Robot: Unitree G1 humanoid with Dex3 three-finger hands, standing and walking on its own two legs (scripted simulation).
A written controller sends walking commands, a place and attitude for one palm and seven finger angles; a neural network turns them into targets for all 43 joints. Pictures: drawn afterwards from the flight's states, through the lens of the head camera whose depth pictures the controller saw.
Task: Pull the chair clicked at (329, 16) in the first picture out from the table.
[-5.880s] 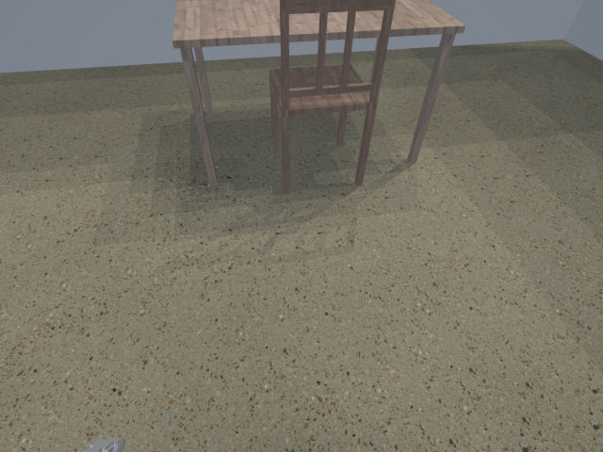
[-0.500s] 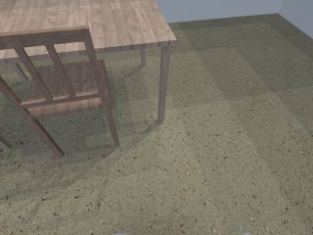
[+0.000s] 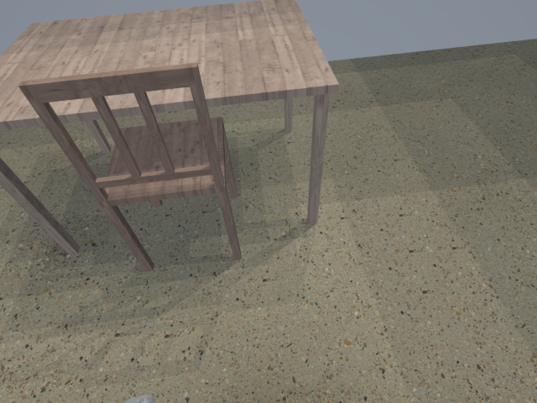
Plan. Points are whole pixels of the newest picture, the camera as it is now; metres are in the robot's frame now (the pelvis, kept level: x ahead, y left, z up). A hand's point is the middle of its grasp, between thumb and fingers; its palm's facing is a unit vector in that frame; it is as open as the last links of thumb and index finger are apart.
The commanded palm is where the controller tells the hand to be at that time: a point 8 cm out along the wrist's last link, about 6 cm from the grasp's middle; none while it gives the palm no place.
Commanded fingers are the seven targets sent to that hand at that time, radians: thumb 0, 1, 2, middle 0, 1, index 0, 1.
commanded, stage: take the last steps up to it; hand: left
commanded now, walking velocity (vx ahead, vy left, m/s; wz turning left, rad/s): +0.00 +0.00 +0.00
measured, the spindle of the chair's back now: (119, 139) +0.77 +0.46 -0.07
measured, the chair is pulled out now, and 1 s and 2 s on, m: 0.00 0.00 0.00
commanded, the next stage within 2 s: come to a stop and stand still in 1.28 s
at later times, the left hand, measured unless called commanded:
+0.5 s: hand out of the picture -0.10 +0.24 -0.17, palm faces +0.21 -0.96 -0.19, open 7.4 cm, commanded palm none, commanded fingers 0.00 0.90 0.90 -0.20 -0.30 -0.20 -0.30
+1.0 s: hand (156, 317) +0.30 +0.26 -0.16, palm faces +0.00 -0.98 -0.18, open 7.4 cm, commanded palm none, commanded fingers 0.00 0.90 0.90 -0.20 -0.30 -0.20 -0.30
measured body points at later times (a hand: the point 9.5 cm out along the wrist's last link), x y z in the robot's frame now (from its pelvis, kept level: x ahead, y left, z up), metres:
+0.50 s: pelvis +0.01 +0.06 +0.00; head +0.01 +0.08 +0.45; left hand -0.10 +0.29 -0.16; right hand +0.12 -0.17 -0.13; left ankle +0.00 +0.16 -0.73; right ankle +0.01 -0.09 -0.72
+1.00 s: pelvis +0.18 +0.08 -0.01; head +0.21 +0.07 +0.44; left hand +0.30 +0.31 -0.15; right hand +0.04 -0.11 -0.16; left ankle +0.00 +0.16 -0.73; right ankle +0.29 -0.01 -0.72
